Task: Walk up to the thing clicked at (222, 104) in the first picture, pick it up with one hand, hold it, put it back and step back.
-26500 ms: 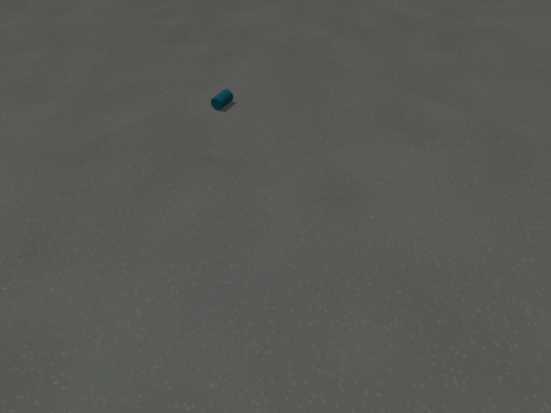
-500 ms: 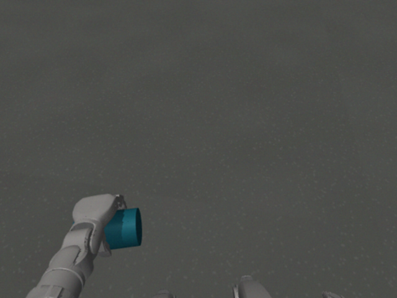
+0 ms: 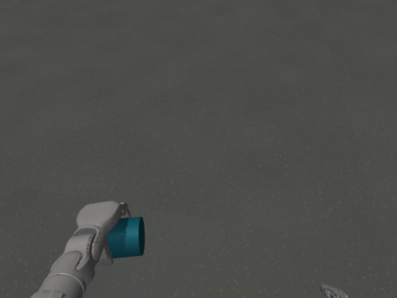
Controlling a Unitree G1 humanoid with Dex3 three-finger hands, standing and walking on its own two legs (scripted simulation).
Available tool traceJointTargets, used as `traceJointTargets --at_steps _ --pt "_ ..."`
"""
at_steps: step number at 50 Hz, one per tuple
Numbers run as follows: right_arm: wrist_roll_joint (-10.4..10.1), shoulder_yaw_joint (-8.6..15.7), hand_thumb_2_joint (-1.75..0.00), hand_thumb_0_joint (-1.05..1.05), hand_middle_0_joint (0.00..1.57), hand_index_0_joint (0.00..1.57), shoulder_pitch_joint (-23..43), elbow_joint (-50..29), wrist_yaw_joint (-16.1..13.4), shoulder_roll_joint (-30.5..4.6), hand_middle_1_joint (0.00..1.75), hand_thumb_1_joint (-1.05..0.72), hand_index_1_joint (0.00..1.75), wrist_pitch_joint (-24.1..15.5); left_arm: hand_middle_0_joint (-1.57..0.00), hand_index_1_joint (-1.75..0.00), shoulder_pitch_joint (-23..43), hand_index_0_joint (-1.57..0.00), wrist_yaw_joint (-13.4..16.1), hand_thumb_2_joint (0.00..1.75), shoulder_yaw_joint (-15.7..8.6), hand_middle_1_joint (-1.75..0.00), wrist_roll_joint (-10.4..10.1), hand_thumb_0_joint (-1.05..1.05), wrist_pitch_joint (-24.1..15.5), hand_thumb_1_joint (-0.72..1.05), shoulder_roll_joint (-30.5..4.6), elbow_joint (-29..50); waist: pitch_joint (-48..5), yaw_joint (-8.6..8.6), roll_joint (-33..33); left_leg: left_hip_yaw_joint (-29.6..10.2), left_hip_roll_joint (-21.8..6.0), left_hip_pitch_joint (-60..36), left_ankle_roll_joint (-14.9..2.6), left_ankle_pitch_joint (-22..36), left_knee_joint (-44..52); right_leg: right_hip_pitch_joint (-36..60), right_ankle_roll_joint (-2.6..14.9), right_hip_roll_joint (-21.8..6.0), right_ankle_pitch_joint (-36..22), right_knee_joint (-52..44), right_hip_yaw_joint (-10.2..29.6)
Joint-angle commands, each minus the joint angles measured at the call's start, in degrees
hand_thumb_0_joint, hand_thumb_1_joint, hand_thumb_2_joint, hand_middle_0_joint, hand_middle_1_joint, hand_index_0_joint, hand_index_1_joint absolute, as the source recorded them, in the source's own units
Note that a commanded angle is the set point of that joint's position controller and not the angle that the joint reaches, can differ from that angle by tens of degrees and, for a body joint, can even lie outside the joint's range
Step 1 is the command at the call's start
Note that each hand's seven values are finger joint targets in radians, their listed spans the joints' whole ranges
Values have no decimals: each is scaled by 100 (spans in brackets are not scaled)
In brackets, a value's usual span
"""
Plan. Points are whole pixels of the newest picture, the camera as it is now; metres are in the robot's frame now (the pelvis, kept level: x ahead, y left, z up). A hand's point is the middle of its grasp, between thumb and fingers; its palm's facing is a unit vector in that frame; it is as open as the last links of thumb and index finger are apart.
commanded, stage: hold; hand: left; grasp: from above
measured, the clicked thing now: (112, 238) +0.31 +0.22 -0.10
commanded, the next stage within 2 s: crouch in 1.72 s
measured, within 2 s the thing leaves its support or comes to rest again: neither
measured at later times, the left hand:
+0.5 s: hand (106, 227) +0.31 +0.22 -0.04, palm faces -0.48 -0.04 -0.88, open 11.0 cm
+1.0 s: hand (103, 228) +0.30 +0.21 -0.02, palm faces -0.48 -0.04 -0.88, open 11.0 cm
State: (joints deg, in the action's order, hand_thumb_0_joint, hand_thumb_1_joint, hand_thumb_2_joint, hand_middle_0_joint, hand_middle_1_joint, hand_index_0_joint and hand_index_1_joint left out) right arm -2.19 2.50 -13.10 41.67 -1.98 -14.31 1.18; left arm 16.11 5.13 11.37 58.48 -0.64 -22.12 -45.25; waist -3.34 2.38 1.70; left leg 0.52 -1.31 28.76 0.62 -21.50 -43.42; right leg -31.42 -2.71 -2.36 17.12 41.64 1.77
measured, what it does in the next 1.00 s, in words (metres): stands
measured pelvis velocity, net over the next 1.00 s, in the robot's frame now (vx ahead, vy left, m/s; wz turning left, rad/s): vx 0.01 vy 0.00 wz -0.01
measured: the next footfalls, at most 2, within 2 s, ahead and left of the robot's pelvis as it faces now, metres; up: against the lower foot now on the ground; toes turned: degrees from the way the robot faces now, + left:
none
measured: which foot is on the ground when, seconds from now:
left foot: down 0.00-1.00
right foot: down 0.00-1.00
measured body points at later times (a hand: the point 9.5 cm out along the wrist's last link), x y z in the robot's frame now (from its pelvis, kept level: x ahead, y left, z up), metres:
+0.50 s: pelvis +0.01 +0.00 +0.01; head +0.04 -0.02 +0.46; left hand +0.33 +0.22 +0.01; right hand +0.13 -0.27 -0.11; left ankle +0.00 +0.12 -0.71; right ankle +0.04 -0.15 -0.71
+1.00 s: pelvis +0.01 +0.00 +0.02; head +0.02 -0.03 +0.47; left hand +0.32 +0.21 +0.03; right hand +0.15 -0.26 -0.10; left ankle +0.00 +0.12 -0.71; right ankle +0.04 -0.15 -0.71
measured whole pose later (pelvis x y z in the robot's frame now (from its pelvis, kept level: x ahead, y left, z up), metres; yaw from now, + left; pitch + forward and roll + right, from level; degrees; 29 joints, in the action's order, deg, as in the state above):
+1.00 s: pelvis +0.01 +0.00 +0.02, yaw -1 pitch +2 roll +0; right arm -3.1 2.3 -11.2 38.7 -2.3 -14.8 3.3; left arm 12.6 -3.0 11.2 57.5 -0.8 -22.9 -35.1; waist -1.1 0.3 2.7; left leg 1.2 -1.2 17.8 0.9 -17.4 -32.7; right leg -21.4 -2.4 -2.4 13.9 32.7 2.1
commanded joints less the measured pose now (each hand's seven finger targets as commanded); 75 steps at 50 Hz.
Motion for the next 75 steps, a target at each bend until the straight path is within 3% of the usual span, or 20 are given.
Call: traceJointTargets --at_steps 1,7,9,14,27,32,36,43,48,49,55,57,59,70,74,75 --pt "2 304 -90 0 20 20 46 -615 -62 -859 30 -89 30 -202 -127 -53 2107 -119 224 92 -578 -45 -59 0 -27 79 -1258 1283 -1660 -38 162 1 204 -1048 -3 1431 815 870 300 362 -945 -710 -248" --pt "0 302 -90 0 20 20 113 -689 -58 -854 30 -90 30 -176 -129 -51 1946 -120 -8 93 -518 -41 -67 0 -28 79 -1223 1327 -1554 -43 70 33 205 -1112 -18 1699 910 1019 299 375 -1184 -813 -244" --pt "-11 314 -90 0 20 20 141 -740 -53 -872 30 -90 30 -172 -130 -50 1930 -121 -65 92 -615 -39 -73 0 -69 79 -1355 1365 -1551 -113 86 46 219 -1100 -24 1645 962 1140 301 373 -1128 -852 -245" --pt "-8 328 -90 0 20 20 96 -765 -50 -891 30 -89 30 -138 -132 -49 1930 -122 -108 93 -624 -38 -55 0 -86 81 -1300 1681 -1697 -99 165 44 186 -1349 22 2158 967 1193 325 389 -1499 -811 -255" --pt "-33 309 -90 0 20 20 255 -899 -31 -873 30 -90 30 -48 -136 -47 1850 -123 -242 97 -678 -34 -51 0 9 80 -1338 1884 -1577 -144 55 111 227 -1503 -56 1969 1181 1407 297 340 -1452 -1041 -213" --pt "-34 274 -90 0 20 20 364 -965 -49 -834 30 -90 30 -55 -139 -46 1827 -125 -365 97 -660 -32 -86 0 -47 82 -1336 2002 -1426 -158 -16 105 246 -1398 -91 1605 1308 1493 273 338 -1130 -1192 -200" --pt "-54 274 -90 0 20 20 401 -1024 -71 -845 30 -90 30 -44 -138 -45 1807 -125 -423 97 -698 -31 -104 0 -66 81 -1361 2216 -1517 -187 13 100 233 -1551 -82 1869 1328 1566 284 346 -1347 -1179 -201" --pt "-78 245 -90 0 20 20 515 -1058 -90 -827 30 -90 30 -36 -139 -43 1798 -126 -444 94 -793 -30 -103 0 -56 83 -1458 2233 -1319 -238 42 151 258 -1540 -94 1591 1479 1615 283 324 -1108 -1331 -176" --pt "-81 223 -90 0 20 20 562 -1072 -102 -776 30 -90 30 -33 -142 -43 1799 -127 -527 99 -680 -27 -76 0 -58 82 -1368 2363 -1428 -213 23 120 243 -1688 -97 1863 1483 1697 284 327 -1346 -1310 -194" --pt "-84 229 -90 0 20 20 544 -1068 -111 -797 30 -90 30 -26 -140 -44 1890 -126 -530 98 -773 -29 -114 0 -75 83 -1456 2421 -1440 -247 54 120 249 -1685 -101 1792 1496 1730 278 329 -1276 -1354 -194" --pt "-100 203 -90 0 20 20 664 -1106 -135 -757 30 -90 30 -35 -142 -41 1750 -128 -630 95 -773 -26 -128 0 -59 84 -1446 2548 -1370 -294 5 142 263 -1700 -110 1722 1584 1808 269 317 -1205 -1438 -181" --pt "-98 183 -90 0 20 20 647 -1089 -148 -753 30 -90 30 -32 -142 -43 1819 -128 -658 97 -797 -28 -156 0 -78 84 -1495 2523 -1333 -271 42 127 240 -1750 -104 1770 1613 1781 274 335 -1230 -1447 -188" --pt "-106 180 -90 0 20 20 667 -1102 -158 -758 30 -90 30 -37 -141 -43 1771 -129 -694 95 -645 -30 -173 0 -86 86 -1335 2423 -1237 -239 47 109 205 -1802 -84 1751 1666 1723 296 361 -1196 -1448 -203" --pt "-114 182 -90 0 20 20 668 -1115 -192 -749 30 -90 30 -2 -142 -44 1550 -128 -707 98 -775 -29 -163 0 -144 85 -1413 2229 -1221 -287 -30 122 220 -1872 -93 1959 1709 1814 307 349 -1358 -1496 -214" --pt "-100 188 -90 0 20 20 619 -1076 -202 -753 30 -90 30 11 -143 -46 2035 -129 -610 100 -857 -31 -85 0 -171 85 -1611 2404 -1340 -259 131 149 233 -1934 -86 1993 1695 1820 311 338 -1416 -1503 -185" --pt "-99 190 -90 0 20 20 631 -1077 -193 -757 30 -90 30 5 -142 -47 2013 -129 -605 99 -785 -33 -115 0 -177 86 -1496 2449 -1367 -281 104 129 219 -1960 -74 1983 1714 1833 313 348 -1382 -1496 -194"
